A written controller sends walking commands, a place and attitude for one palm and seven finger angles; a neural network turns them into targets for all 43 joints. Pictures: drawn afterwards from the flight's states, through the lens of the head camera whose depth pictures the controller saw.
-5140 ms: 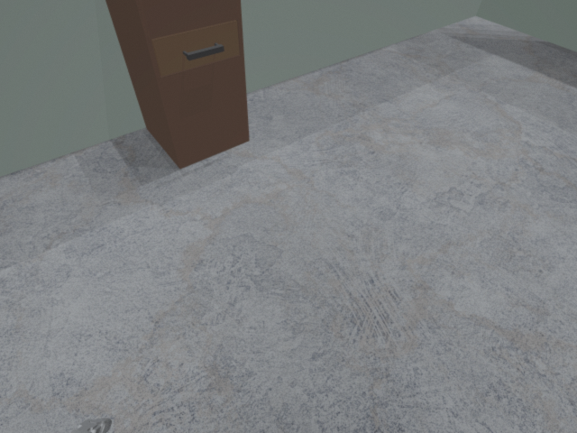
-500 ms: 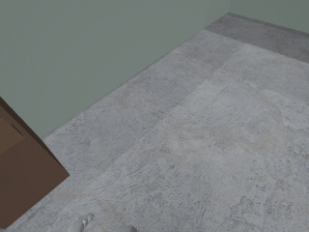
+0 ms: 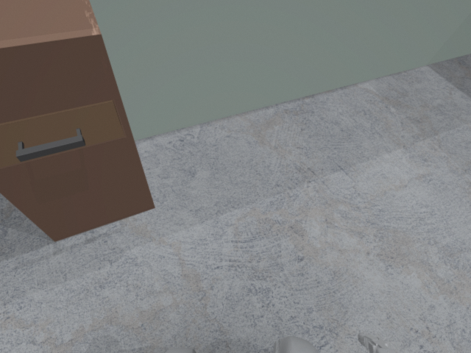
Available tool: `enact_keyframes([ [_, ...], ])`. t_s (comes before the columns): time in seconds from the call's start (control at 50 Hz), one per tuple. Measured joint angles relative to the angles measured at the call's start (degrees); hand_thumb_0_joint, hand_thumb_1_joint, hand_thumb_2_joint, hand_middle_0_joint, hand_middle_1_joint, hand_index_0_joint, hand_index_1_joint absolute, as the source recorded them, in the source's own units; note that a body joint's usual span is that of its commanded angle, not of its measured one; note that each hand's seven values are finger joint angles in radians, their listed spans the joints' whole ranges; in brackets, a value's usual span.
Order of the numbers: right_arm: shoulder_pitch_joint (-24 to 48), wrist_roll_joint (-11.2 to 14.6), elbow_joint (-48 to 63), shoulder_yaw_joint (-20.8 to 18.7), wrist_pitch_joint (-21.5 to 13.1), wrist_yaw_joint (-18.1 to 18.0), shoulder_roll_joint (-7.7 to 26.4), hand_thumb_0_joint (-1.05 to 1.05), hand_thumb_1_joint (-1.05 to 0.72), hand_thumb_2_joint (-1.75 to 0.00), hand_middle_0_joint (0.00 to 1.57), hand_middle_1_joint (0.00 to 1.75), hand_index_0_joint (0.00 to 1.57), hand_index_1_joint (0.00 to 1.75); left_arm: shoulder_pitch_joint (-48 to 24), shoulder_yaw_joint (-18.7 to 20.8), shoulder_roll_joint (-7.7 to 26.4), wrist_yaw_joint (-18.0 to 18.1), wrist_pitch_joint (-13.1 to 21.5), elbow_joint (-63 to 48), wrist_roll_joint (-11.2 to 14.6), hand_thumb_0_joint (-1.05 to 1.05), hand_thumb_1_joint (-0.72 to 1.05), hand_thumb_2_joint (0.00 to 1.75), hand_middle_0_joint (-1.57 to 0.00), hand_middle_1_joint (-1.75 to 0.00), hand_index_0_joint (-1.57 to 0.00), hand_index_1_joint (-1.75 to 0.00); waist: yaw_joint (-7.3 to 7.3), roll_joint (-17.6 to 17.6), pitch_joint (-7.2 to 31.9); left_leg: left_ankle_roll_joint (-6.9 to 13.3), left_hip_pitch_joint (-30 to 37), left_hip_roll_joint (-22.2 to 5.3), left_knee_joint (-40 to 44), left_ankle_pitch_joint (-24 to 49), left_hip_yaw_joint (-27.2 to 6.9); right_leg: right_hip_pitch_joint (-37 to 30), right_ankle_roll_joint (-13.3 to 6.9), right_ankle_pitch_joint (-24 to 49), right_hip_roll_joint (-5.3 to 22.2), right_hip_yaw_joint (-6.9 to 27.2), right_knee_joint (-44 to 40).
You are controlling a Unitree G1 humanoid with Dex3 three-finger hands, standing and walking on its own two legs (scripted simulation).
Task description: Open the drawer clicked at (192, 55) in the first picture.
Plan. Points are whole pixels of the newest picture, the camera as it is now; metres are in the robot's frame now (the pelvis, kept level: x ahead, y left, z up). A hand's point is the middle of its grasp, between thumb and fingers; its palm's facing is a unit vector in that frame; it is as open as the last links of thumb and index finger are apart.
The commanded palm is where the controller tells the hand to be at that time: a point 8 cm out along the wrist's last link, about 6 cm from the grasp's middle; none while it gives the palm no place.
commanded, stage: turn to face it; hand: left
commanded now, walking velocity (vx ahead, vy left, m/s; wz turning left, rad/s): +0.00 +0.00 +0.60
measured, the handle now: (51, 143) +0.61 +0.57 -0.18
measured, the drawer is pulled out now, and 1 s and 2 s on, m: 0.00 0.00 0.00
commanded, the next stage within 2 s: take the last steps up to it in 0.76 s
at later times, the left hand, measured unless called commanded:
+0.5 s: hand out of the picture +0.05 +0.16 -0.14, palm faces +0.28 -0.92 -0.29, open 7.4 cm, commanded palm none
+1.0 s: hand out of the picture -0.09 +0.19 -0.16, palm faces +0.48 -0.85 -0.23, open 7.4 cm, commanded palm none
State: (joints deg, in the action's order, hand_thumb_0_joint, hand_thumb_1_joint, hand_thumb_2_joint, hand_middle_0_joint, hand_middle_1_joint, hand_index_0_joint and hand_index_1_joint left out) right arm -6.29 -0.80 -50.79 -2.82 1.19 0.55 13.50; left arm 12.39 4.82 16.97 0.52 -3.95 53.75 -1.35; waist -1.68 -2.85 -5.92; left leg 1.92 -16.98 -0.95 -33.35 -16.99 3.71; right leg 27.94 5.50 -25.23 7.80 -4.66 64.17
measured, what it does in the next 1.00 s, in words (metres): steps on the spot, turning left: right foot, then left foot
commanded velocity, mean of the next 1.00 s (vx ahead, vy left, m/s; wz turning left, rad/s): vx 0.05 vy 0.00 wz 0.37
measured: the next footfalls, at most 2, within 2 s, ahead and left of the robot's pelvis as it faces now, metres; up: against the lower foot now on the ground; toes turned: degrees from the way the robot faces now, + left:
right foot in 0.30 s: +0.06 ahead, -0.15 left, +0.00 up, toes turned +7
left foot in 0.72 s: -0.04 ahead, +0.09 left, +0.00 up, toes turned +29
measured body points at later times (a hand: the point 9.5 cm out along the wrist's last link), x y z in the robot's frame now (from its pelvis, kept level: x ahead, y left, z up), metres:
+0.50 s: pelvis +0.00 -0.05 +0.01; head +0.05 -0.07 +0.45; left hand +0.03 +0.21 -0.11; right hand +0.14 -0.29 -0.15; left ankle -0.06 +0.08 -0.65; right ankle +0.02 -0.15 -0.73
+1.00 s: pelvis -0.02 -0.01 +0.01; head -0.01 +0.02 +0.46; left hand -0.11 +0.24 -0.15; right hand +0.17 -0.18 -0.12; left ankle -0.07 +0.07 -0.73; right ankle +0.03 -0.15 -0.68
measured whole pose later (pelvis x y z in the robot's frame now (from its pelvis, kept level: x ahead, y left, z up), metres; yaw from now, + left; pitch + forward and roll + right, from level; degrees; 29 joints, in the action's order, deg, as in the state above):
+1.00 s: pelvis -0.02 -0.01 +0.01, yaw +27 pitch -1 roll -1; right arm -8.6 -1.0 -55.3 -1.3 0.4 -0.3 10.5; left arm 13.6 2.6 14.2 0.4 -2.8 57.1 -1.3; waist -1.5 -1.2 -3.7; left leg 2.6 -9.9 0.1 -25.7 -14.5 2.7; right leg 21.5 4.2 -25.9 5.3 -3.3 52.0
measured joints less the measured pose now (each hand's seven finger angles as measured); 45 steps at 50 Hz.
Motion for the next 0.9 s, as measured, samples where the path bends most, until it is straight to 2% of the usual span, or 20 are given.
enact_keyframes([
  [0.06, -0.82, 0.0, -0.47, 0.22, 0.16, -0.04, -0.42, 0.01, -0.91, -0.9, 0.2, 0.3, 0.2, 0.29, -0.86, -0.31, -0.44, -0.09, 0.46, -1.18, 0.18, 0.01, 0.91, 0.9, -0.2, -0.3, -0.19, -0.3, 0.36, 0.8, 0.26, 0.41, 1.04, 0.87, 3.17, 1.99, -1.73, 0.05, 0.58, 1.63, -1.02, 1.88, -1.68],
  [0.16, -2.27, -0.18, -0.92, 0.09, 0.49, 0.11, -1.0, 0.01, -0.91, -0.9, 0.2, 0.3, 0.2, 0.29, -3.19, -0.85, -1.63, 0.17, 0.71, -2.83, 0.47, 0.01, 0.91, 0.9, -0.2, -0.3, -0.19, -0.3, 1.74, 1.93, 0.55, 0.01, 1.06, 2.26, 4.79, 3.46, -4.71, -2.54, 0.67, 0.44, -2.74, 3.45, -9.14],
  [0.24, -3.32, -0.34, -1.39, -0.5, 1.15, 0.18, -0.78, 0.01, -0.91, -0.9, 0.2, 0.3, 0.2, 0.3, -5.05, -1.52, -3.03, 0.33, 1.36, -4.35, 0.82, 0.01, 0.91, 0.9, -0.2, -0.3, -0.19, -0.3, 3.04, 3.29, 0.73, -1.01, -0.39, 3.23, 3.26, 3.35, -7.38, -6.78, -0.15, 0.78, -4.7, 3.59, -19.13],
  [0.28, -4.01, -0.14, -1.61, -0.91, 1.53, 0.21, -0.46, 0.01, -0.91, -0.9, 0.2, 0.3, 0.2, 0.3, -5.29, -1.99, -3.62, 0.35, 2.19, -5.33, 0.93, 0.01, 0.91, 0.9, -0.2, -0.3, -0.19, -0.3, 3.34, 3.87, 1.17, -1.86, -1.76, 3.93, 1.2, 2.67, -8.69, -10.62, -0.69, 5.48, -5.49, 3.09, -28.04],
  [0.3, -4.34, 0.11, -1.67, -1.2, 1.69, 0.27, -0.04, 0.01, -0.91, -0.9, 0.2, 0.3, 0.2, 0.3, -5.25, -2.21, -4.08, 0.45, 2.83, -5.69, 0.7, 0.01, 0.9, 0.9, -0.2, -0.3, -0.19, -0.3, 3.33, 4.57, 1.37, -2.2, -2.92, 4.04, -0.93, 1.85, -9.3, -11.76, -2.03, 7.56, -5.7, 2.46, -30.78],
  [0.32, -4.41, 0.22, -1.88, -1.63, 1.93, 0.23, 0.48, 0.01, -0.91, -0.9, 0.2, 0.3, 0.2, 0.29, -5.29, -2.58, -4.76, 0.54, 3.21, -5.85, 0.41, 0.01, 0.9, 0.9, -0.2, -0.3, -0.2, -0.3, 3.55, 5.65, 1.19, -2.67, -4.49, 4.02, -5.29, -2.6, -9.53, -11.78, -3.68, 7.4, -5.9, 1.4, -30.12],
  [0.36, -4.69, 0.04, -2.43, -2.24, 2.65, 0.25, 1.1, 0.01, -0.91, -0.9, 0.2, 0.3, 0.2, 0.29, -4.77, -3.23, -5.69, 0.63, 3.54, -6.12, 0.17, 0.01, 0.9, 0.9, -0.2, -0.3, -0.2, -0.3, 3.75, 6.16, 1.22, -3.26, -8.19, 4.46, -17.46, -9.01, -8.14, -12.44, -5.83, 6.13, -5.04, -0.29, -29.51],
  [0.4, -4.76, -0.11, -2.89, -2.55, 3.1, 0.54, 1.57, 0.01, -0.91, -0.9, 0.2, 0.3, 0.2, 0.29, -4.0, -3.5, -6.34, 0.85, 3.42, -6.01, 0.07, 0.01, 0.9, 0.9, -0.2, -0.3, -0.2, -0.3, 3.77, 6.06, 1.22, -4.0, -10.91, 3.76, -27.78, -8.65, -6.14, -13.83, -6.4, 6.17, -4.13, -1.54, -30.85],
  [0.46, -4.75, -0.12, -3.22, -2.52, 3.24, 0.87, 1.79, 0.01, -0.91, -0.9, 0.2, 0.3, 0.2, 0.29, -3.05, -3.68, -6.71, 0.98, 3.44, -5.24, -0.11, 0.01, 0.9, 0.9, -0.21, -0.3, -0.2, -0.3, 3.93, 5.29, 1.02, -5.27, -11.81, 1.81, -32.81, -6.8, -4.04, -15.54, -6.37, 6.96, -2.71, -3.43, -32.83],
  [0.54, -3.98, 0.01, -3.74, -2.07, 3.61, 0.97, 1.55, 0.01, -0.91, -0.9, 0.19, 0.3, 0.2, 0.29, -1.69, -3.75, -6.45, 0.84, 3.58, -4.21, -0.35, 0.01, 0.9, 0.9, -0.21, -0.3, -0.2, -0.3, 3.2, 3.79, 0.53, -5.92, -9.35, -0.16, -27.43, -7.44, -2.61, -16.5, -5.99, 7.21, -0.97, -5.8, -33.72],
  [0.64, -1.6, 0.38, -3.74, -1.09, 3.19, 0.8, 1.03, 0.01, -0.91, -0.9, 0.19, 0.3, 0.19, 0.29, 0.42, -3.2, -4.91, 0.64, 3.3, -2.31, -0.68, 0.01, 0.9, 0.9, -0.21, -0.3, -0.2, -0.3, 1.28, 2.06, -0.2, -5.18, -3.66, -0.78, -14.26, -8.8, -0.63, -15.81, -4.97, 6.49, 0.69, -8.03, -32.07],
  [0.68, -0.7, 0.47, -3.39, -0.67, 2.56, 0.68, 0.79, 0.01, -0.91, -0.9, 0.19, 0.3, 0.19, 0.29, 1.45, -2.76, -3.95, 0.64, 3.05, -1.25, -0.61, 0.01, 0.9, 0.9, -0.21, -0.3, -0.2, -0.3, 0.69, 1.46, -0.18, -4.61, -0.48, -0.56, -7.2, -6.07, 0.45, -15.16, -4.19, 5.72, 1.27, -8.88, -30.43],
  [0.7, -0.45, 0.44, -3.06, -0.44, 2.06, 0.7, 0.78, 0.01, -0.91, -0.9, 0.19, 0.3, 0.19, 0.29, 2.13, -2.49, -3.45, 0.64, 2.85, -0.76, -0.4, 0.01, 0.9, 0.9, -0.21, -0.3, -0.2, -0.3, 0.54, 1.32, 0.06, -4.14, 1.65, -0.58, -2.3, -2.35, 1.08, -14.56, -3.68, 5.02, 1.5, -9.27, -28.95],
  [0.72, -0.14, 0.26, -2.8, -0.32, 1.43, 0.67, 0.66, 0.01, -0.91, -0.9, 0.19, 0.3, 0.19, 0.29, 2.67, -2.14, -2.85, 0.59, 2.5, -0.31, -0.12, 0.01, 0.9, 0.9, -0.21, -0.3, -0.2, -0.3, 0.38, 0.95, 0.23, -2.76, 2.38, -0.47, -0.15, 1.1, 1.23, -13.3, -3.19, 4.25, 1.93, -9.02, -26.4],
  [0.74, 0.34, 0.19, -2.67, -0.16, 1.0, 0.59, 0.17, 0.01, -0.91, -0.9, 0.19, 0.3, 0.2, 0.29, 2.8, -1.85, -2.09, 0.67, 1.9, 0.28, 0.05, 0.01, 0.9, 0.9, -0.21, -0.3, -0.2, -0.3, -0.1, -0.07, -0.06, -1.53, 2.1, 0.03, -1.14, 0.44, 1.56, -11.66, -2.65, 0.46, 2.14, -7.07, -22.52],
  [0.78, 0.67, 0.08, -2.45, 0.38, 0.36, 0.22, -0.65, 0.01, -0.91, -0.9, 0.19, 0.3, 0.2, 0.29, 2.93, -1.52, -1.17, 1.02, 0.53, 1.65, 0.13, 0.01, 0.9, 0.9, -0.2, -0.3, -0.2, -0.3, -0.66, -0.74, 0.0, -0.09, 2.32, 0.2, -1.76, -2.08, 1.61, -8.26, -2.14, -5.09, 0.72, -2.94, -13.86],
  [0.84, 0.4, -0.05, -2.57, 0.95, 0.06, -0.58, -1.46, 0.01, -0.91, -0.9, 0.2, 0.3, 0.2, 0.29, 2.5, -1.28, -0.84, 0.77, -0.1, 2.98, 0.23, 0.01, 0.91, 0.9, -0.2, -0.3, -0.19, -0.3, -0.59, -0.22, 0.51, 0.2, 3.72, 0.24, 1.22, -1.29, 0.56, -4.98, -1.64, -3.47, -0.94, 0.04, -5.98],
  [0.9, -0.03, 0.04, -3.19, 1.41, -0.16, -0.9, -2.03, 0.01, -0.91, -0.9, 0.2, 0.3, 0.2, 0.29, 1.88, -1.48, -1.19, 0.46, 0.37, 3.03, 0.3, 0.01, 0.91, 0.9, -0.2, -0.3, -0.19, -0.3, -0.61, 0.44, 0.75, 0.6, 5.26, 0.6, 4.65, 0.94, -0.27, -4.25, -1.16, -0.93, -1.55, 1.22, -5.66],
])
